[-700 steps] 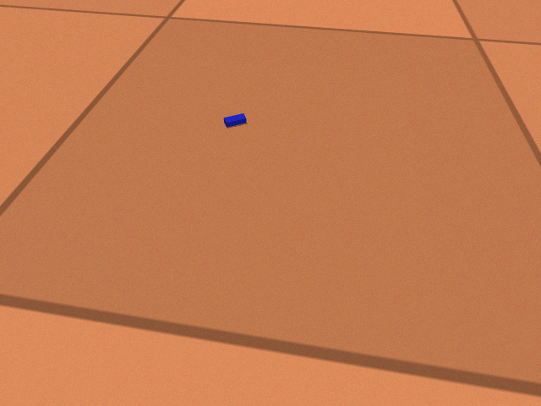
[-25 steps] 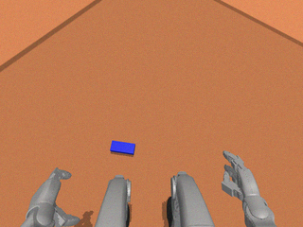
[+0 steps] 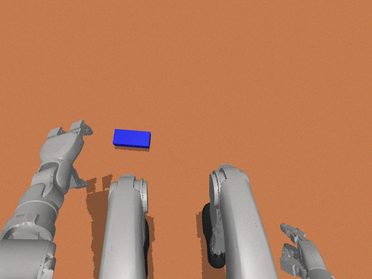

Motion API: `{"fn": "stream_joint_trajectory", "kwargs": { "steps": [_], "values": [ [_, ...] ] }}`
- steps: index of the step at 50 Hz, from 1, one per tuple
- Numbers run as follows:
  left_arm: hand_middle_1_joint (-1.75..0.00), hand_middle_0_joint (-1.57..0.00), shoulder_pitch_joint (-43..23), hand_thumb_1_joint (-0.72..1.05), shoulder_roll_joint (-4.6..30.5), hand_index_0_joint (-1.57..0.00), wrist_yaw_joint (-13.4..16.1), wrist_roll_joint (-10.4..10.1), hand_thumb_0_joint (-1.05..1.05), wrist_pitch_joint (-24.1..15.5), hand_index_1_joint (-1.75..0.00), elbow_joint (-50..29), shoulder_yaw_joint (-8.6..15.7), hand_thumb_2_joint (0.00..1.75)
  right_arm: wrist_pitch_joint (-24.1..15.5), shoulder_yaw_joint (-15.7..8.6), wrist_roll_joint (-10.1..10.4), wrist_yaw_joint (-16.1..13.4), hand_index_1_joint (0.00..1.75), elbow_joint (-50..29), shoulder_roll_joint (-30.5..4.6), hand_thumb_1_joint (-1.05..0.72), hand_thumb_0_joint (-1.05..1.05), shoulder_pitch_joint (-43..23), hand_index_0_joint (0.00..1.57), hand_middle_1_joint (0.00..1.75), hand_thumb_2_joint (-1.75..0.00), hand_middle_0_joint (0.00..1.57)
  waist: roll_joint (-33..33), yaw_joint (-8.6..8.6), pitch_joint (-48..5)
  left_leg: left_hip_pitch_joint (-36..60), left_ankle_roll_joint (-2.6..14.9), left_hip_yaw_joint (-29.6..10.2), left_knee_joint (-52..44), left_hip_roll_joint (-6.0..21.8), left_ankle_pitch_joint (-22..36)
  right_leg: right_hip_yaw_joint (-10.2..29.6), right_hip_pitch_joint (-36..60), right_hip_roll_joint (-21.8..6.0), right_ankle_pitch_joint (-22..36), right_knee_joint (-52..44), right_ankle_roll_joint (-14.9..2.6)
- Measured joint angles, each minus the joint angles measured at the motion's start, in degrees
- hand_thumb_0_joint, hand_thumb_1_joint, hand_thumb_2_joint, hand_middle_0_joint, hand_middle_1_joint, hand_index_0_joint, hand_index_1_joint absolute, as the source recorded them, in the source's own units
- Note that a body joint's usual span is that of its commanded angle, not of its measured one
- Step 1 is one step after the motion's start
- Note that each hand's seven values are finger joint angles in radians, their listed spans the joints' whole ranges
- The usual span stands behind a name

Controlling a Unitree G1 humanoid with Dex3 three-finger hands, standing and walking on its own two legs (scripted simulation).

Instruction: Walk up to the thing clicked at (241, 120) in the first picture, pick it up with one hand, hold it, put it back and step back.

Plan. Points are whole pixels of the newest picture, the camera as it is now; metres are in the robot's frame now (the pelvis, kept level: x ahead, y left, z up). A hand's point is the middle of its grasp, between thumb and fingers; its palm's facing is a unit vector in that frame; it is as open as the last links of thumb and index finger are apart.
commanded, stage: rise first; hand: left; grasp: from above
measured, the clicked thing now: (132, 138) +0.50 +0.15 -0.40
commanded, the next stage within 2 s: approach in 1.30 s
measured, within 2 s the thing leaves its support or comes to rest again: neither
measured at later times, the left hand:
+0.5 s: hand (92, 147) +0.42 +0.23 -0.23, palm faces -0.49 -0.05 -0.87, open 14.0 cm
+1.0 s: hand (100, 143) +0.45 +0.22 -0.26, palm faces -0.47 +0.02 -0.88, open 14.1 cm
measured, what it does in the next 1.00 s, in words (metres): lowers itself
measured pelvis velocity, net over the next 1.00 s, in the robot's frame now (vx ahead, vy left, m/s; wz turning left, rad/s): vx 0.01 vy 0.01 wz -0.03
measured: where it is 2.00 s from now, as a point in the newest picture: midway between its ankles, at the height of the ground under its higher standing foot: (177, 253)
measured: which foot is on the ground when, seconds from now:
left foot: down 0.00-1.00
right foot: down 0.00-1.00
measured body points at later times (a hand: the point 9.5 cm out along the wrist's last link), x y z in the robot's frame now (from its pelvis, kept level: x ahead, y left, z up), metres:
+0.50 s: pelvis +0.00 +0.01 -0.05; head +0.22 +0.05 +0.34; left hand +0.45 +0.23 -0.18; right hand +0.08 -0.26 -0.18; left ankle +0.09 +0.13 -0.39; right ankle +0.11 -0.12 -0.39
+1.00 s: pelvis +0.01 +0.01 -0.07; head +0.25 +0.05 +0.31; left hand +0.47 +0.22 -0.21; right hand +0.06 -0.27 -0.19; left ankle +0.09 +0.13 -0.39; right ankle +0.11 -0.12 -0.39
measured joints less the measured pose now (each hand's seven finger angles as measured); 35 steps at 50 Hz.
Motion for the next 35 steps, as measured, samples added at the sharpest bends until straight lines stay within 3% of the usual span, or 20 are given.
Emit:
{"fn": "stream_joint_trajectory", "kwargs": {
  "steps": [8,12,16,26,35],
  "values": [
    [-1.01,-0.07,-5.3,-0.49,1.6,-0.09,4.7,8.0,0.00,-3.7,-1.00,7.9,-0.8,1.01,1.5,0.8,-1.2,1.2,0.30,1.5,-0.3,-0.89,0.01,1.4,0.21,0.30,-0.89,0.20,-0.6,-2.40,0.5,-4.8,0.25,-0.6,4.6,-0.7,0.1,-0.3,-3.8,-0.4,0.0,3.6,0.64],
    [-1.00,-0.07,-8.0,-0.49,1.9,-0.09,7.8,12.0,0.00,-4.1,-0.98,11.5,-0.8,1.01,1.9,1.3,-2.1,1.7,0.30,2.2,-0.3,-0.90,0.01,1.1,0.21,0.30,-0.90,0.20,-1.0,-3.27,0.5,-6.9,0.45,-0.8,6.5,-1.1,-0.1,-0.4,-5.5,-0.6,-0.3,5.1,0.97],
    [-0.99,-0.07,-10.7,-0.49,2.1,-0.09,10.3,14.7,0.00,-3.3,-0.96,14.7,-1.3,1.00,2.2,1.4,-2.9,2.3,0.30,2.6,0.0,-0.90,0.01,0.4,0.21,0.30,-0.90,0.20,-0.9,-4.12,0.3,-8.8,0.71,-0.7,8.1,-1.4,-0.3,-0.3,-6.9,-0.8,-0.6,6.5,1.25],
    [-0.96,-0.08,-15.5,-0.48,2.6,-0.10,11.9,17.1,0.00,-1.8,-0.94,19.9,-1.7,0.99,2.7,2.2,-4.5,3.4,0.30,2.7,1.2,-0.90,0.01,-1.1,0.21,0.30,-0.90,0.20,-0.5,-5.62,1.3,-11.1,1.06,-0.6,10.5,-1.5,-0.9,0.0,-9.2,-0.6,-1.1,8.8,1.69],
    [-0.96,-0.08,-16.7,-0.49,3.7,-0.10,12.6,19.7,0.00,-4.2,-0.95,20.7,-0.9,0.99,3.3,2.8,-5.3,3.9,0.30,2.9,1.2,-0.91,0.01,-0.5,0.21,0.30,-0.90,0.20,-0.8,-6.15,2.0,-12.6,0.93,-1.0,12.5,-1.4,-1.9,-0.3,-10.8,-0.5,-1.8,10.6,1.77]
  ]
}}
